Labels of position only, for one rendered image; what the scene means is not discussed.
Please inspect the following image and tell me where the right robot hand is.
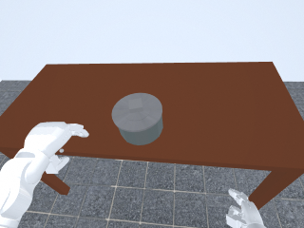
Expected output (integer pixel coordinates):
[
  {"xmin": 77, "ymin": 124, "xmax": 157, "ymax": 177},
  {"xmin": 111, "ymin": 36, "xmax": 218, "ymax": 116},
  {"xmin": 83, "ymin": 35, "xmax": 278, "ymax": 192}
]
[{"xmin": 226, "ymin": 188, "xmax": 264, "ymax": 228}]

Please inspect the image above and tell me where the pot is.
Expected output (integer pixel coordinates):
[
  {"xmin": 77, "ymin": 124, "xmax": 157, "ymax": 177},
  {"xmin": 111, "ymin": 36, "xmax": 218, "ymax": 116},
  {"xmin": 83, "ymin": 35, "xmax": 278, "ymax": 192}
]
[{"xmin": 119, "ymin": 115, "xmax": 163, "ymax": 145}]

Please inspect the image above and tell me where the lid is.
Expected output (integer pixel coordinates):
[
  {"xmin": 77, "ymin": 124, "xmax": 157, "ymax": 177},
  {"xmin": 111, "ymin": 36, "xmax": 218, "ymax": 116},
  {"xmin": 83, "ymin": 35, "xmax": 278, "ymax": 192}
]
[{"xmin": 111, "ymin": 92, "xmax": 162, "ymax": 132}]

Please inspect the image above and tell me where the left robot forearm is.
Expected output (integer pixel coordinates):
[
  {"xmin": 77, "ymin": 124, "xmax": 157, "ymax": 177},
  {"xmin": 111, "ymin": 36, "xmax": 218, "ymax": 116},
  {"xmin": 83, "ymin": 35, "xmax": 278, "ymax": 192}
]
[{"xmin": 0, "ymin": 147, "xmax": 49, "ymax": 228}]

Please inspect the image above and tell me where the table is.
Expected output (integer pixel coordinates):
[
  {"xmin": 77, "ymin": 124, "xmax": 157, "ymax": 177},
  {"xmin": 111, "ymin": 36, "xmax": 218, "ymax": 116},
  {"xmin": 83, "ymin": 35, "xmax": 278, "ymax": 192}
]
[{"xmin": 0, "ymin": 62, "xmax": 304, "ymax": 210}]

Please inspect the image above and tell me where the left robot hand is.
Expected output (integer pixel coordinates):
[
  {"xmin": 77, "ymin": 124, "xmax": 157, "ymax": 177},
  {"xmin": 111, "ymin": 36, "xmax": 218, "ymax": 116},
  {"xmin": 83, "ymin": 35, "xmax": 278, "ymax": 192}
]
[{"xmin": 24, "ymin": 122, "xmax": 89, "ymax": 174}]

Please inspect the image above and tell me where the knob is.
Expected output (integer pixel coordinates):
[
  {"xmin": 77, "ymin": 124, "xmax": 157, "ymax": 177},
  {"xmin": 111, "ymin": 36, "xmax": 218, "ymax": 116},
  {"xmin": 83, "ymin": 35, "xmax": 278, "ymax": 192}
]
[{"xmin": 128, "ymin": 98, "xmax": 143, "ymax": 114}]

